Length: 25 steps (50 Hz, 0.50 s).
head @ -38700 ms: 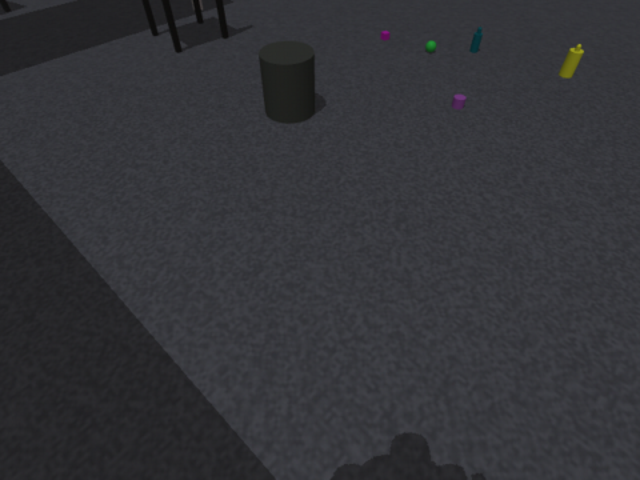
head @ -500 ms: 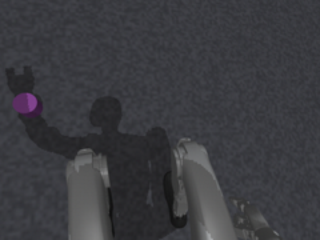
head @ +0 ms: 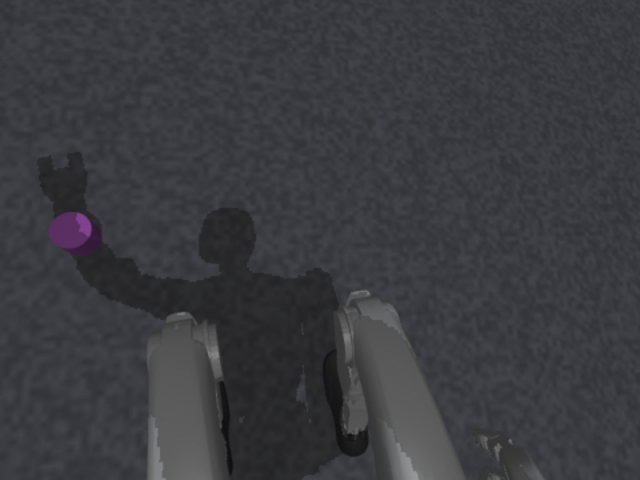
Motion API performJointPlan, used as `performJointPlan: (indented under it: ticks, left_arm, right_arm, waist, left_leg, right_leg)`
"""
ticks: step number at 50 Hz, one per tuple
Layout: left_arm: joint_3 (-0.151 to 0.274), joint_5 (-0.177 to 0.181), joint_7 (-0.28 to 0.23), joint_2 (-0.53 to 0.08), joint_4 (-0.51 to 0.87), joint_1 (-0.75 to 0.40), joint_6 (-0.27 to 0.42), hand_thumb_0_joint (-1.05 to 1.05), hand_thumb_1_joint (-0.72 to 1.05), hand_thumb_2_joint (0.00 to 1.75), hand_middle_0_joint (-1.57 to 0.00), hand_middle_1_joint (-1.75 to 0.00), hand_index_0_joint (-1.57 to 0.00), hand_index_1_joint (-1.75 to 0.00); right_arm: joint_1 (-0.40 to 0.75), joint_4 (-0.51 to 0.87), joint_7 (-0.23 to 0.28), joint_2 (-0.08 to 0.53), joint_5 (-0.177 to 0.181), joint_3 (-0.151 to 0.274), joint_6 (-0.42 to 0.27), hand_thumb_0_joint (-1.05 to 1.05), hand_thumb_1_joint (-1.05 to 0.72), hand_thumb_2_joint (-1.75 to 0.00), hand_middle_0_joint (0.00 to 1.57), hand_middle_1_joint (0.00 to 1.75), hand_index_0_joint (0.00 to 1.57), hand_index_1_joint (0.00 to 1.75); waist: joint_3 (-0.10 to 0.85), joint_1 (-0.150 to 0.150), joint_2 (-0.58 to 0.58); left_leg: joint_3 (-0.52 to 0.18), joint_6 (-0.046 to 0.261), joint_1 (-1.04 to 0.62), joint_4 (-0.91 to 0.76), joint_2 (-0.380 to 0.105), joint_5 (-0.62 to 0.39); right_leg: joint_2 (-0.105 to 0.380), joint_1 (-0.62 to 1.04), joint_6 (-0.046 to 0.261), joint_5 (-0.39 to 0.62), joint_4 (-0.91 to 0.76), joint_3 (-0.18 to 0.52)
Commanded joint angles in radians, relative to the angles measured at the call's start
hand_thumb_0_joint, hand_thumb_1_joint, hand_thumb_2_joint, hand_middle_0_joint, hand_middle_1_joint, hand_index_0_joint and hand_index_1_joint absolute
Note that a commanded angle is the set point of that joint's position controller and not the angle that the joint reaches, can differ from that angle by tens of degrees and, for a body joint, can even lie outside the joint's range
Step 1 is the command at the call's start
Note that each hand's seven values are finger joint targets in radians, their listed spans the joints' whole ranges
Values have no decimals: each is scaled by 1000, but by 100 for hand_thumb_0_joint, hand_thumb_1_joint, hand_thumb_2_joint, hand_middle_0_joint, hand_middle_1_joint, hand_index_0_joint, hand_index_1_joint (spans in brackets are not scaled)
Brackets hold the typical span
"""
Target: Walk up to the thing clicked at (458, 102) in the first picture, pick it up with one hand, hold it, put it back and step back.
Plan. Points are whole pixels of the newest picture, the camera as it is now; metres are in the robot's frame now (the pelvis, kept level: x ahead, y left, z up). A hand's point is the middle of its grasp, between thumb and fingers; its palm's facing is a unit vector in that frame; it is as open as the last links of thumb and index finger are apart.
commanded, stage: go down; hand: left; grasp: from above
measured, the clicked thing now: (76, 234) +0.51 +0.37 -0.42
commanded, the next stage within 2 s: approach in 1.60 s
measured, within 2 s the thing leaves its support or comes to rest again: neither
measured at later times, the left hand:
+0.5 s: hand out of the picture +0.46 +0.40 +0.00, palm faces -0.42 -0.09 -0.90, open 14.0 cm
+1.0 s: hand out of the picture +0.46 +0.41 +0.01, palm faces -0.43 -0.09 -0.90, open 13.9 cm
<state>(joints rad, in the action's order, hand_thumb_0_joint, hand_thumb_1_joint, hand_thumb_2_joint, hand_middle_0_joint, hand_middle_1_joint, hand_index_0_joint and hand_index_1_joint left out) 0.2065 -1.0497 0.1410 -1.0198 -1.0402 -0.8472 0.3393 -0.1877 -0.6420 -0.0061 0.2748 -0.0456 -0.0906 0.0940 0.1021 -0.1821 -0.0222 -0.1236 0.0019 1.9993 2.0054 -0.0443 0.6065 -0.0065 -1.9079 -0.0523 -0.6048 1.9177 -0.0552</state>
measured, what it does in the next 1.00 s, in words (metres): rises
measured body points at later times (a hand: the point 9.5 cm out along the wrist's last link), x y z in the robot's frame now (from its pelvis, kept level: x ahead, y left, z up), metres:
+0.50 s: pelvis +0.01 +0.01 +0.04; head +0.21 +0.08 +0.44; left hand +0.48 +0.41 +0.05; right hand +0.10 -0.26 -0.07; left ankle +0.09 +0.12 -0.42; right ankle +0.11 -0.14 -0.42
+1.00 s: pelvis +0.01 +0.01 +0.06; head +0.21 +0.08 +0.46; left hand +0.48 +0.41 +0.07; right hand +0.08 -0.26 -0.05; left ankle +0.09 +0.12 -0.42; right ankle +0.11 -0.14 -0.42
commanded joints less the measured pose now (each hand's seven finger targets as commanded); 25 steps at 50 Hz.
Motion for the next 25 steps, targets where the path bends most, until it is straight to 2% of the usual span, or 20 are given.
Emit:
performJointPlan:
  ticks: [1, 2, 5, 8, 9, 13, 17, 19, 21, 22, 24, 25]
  left_arm:
    - [83, 30, -44, -367, 180, -308, 23, 0, -54, 97, -5, -108, -7, -107]
    - [98, 29, -48, -379, 163, -293, 27, 0, -54, 97, -5, -108, -7, -107]
    - [94, 17, -50, -384, 165, -299, 40, 0, -53, 95, -5, -108, -7, -106]
    - [94, 15, -56, -376, 158, -298, 42, 0, -52, 95, -6, -109, -8, -106]
    - [85, 16, -58, -367, 151, -309, 43, 0, -53, 96, -6, -108, -7, -106]
    - [90, 8, -68, -376, 175, -321, 46, 0, -53, 96, -6, -108, -7, -106]
    - [75, 5, -78, -358, 163, -319, 44, 0, -54, 97, -6, -107, -7, -106]
    - [66, 5, -83, -343, 142, -312, 40, 0, -54, 96, -6, -108, -7, -106]
    - [64, -1, -88, -339, 149, -315, 36, 0, -54, 96, -6, -107, -7, -106]
    - [68, -1, -91, -349, 136, -322, 35, 0, -55, 97, -6, -107, -7, -106]
    - [52, -4, -92, -322, 126, -304, 31, 0, -54, 96, -6, -108, -8, -106]
    - [56, -6, -95, -332, 141, -327, 32, 0, -54, 96, -6, -107, -8, -106]
  right_arm:
    - [-152, 33, 17, 213, -7, 72, -11, 0, -91, -90, 20, 30, 20, 30]
    - [-154, 25, 18, 216, -6, 77, -11, 0, -91, -90, 20, 30, 20, 30]
    - [-150, 23, 16, 214, -10, 80, -10, 0, -91, -90, 20, 30, 20, 30]
    - [-142, 20, 15, 216, -10, 83, -6, 0, -91, -90, 20, 30, 20, 30]
    - [-138, 19, 14, 214, -10, 82, -5, 0, -91, -90, 20, 30, 20, 30]
    - [-138, 13, 14, 213, -11, 88, -3, 0, -91, -90, 20, 30, 20, 30]
    - [-134, 7, 16, 213, -8, 90, -4, 0, -91, -90, 20, 30, 20, 30]
    - [-129, 4, 15, 210, -7, 87, -3, 0, -91, -90, 20, 30, 20, 30]
    - [-129, 0, 14, 211, -7, 88, -3, 0, -91, -90, 20, 30, 20, 30]
    - [-126, 1, 14, 213, -5, 88, -4, 0, -91, -90, 20, 30, 20, 30]
    - [-128, 1, 12, 206, -5, 85, -3, 0, -91, -90, 20, 30, 20, 30]
    - [-125, -1, 13, 212, -5, 88, -3, 0, -91, -90, 20, 30, 20, 30]
  waist:
    - [657, 23, -266]
    - [645, 33, -262]
    - [651, 38, -276]
    - [637, 37, -288]
    - [616, 25, -298]
    - [658, 31, -292]
    - [640, 24, -298]
    - [619, 19, -302]
    - [646, 25, -299]
    - [635, 24, -312]
    - [610, 24, -302]
    - [630, 23, -309]
  left_leg:
    - [44, 42, -547, -277, 9, -97]
    - [42, 40, -559, -286, 9, -98]
    - [44, 40, -579, -300, 7, -101]
    - [32, 35, -617, -327, 1, -108]
    - [29, 34, -611, -338, 0, -83]
    - [31, 36, -652, -351, 0, -104]
    - [21, 32, -669, -387, -2, -74]
    - [16, 28, -684, -398, -3, -93]
    - [9, 26, -721, -403, -4, -132]
    - [8, 24, -720, -416, -5, -116]
    - [3, 24, -725, -427, -6, -121]
    - [-4, 22, -741, -433, -8, -125]
  right_leg:
    - [-29, 307, 78, 142, -218, -42]
    - [-27, 311, 77, 140, -224, -41]
    - [-28, 322, 79, 140, -238, -39]
    - [-25, 316, 78, 141, -249, -42]
    - [-26, 312, 78, 128, -252, -44]
    - [-26, 341, 77, 140, -277, -41]
    - [-25, 354, 76, 122, -298, -45]
    - [-26, 350, 77, 133, -303, -46]
    - [-26, 353, 79, 154, -303, -47]
    - [-26, 351, 79, 145, -305, -46]
    - [-26, 352, 79, 145, -316, -49]
    - [-26, 350, 80, 148, -312, -49]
